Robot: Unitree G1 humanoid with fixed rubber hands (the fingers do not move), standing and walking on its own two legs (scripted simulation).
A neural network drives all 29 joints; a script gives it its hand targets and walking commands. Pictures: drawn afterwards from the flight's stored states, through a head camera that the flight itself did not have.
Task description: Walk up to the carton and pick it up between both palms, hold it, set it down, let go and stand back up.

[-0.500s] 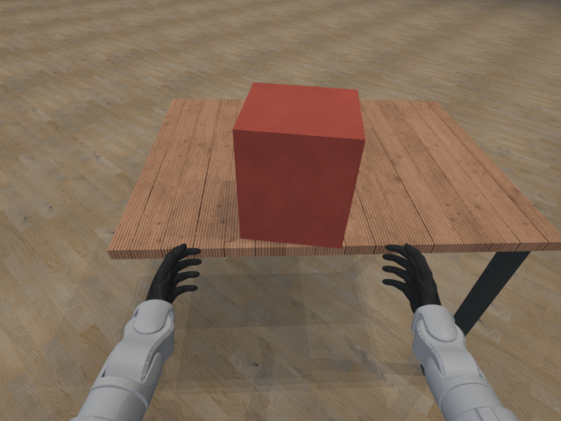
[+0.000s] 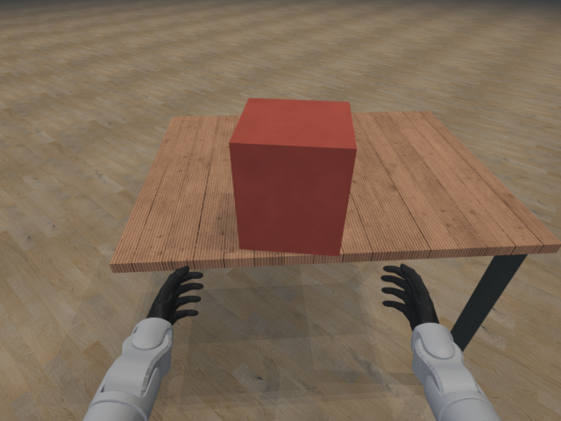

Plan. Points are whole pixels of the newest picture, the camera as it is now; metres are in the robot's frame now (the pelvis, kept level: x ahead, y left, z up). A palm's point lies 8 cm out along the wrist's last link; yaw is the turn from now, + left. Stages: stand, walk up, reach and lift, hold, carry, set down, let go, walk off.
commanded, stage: set down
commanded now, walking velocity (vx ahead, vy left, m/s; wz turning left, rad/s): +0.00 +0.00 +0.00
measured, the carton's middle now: (293, 176) +0.59 -0.02 +0.08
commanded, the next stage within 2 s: let go in 0.98 s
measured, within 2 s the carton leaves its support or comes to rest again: neither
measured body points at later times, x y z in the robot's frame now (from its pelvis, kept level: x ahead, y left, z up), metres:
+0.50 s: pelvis +0.02 +0.00 +0.00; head -0.04 +0.00 +0.45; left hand +0.28 +0.21 -0.01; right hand +0.27 -0.20 -0.03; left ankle +0.04 +0.12 -0.74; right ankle +0.03 -0.09 -0.74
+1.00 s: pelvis +0.02 +0.00 +0.00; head +0.00 +0.00 +0.45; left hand +0.27 +0.21 -0.01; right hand +0.26 -0.19 -0.04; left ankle +0.04 +0.12 -0.74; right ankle +0.03 -0.09 -0.74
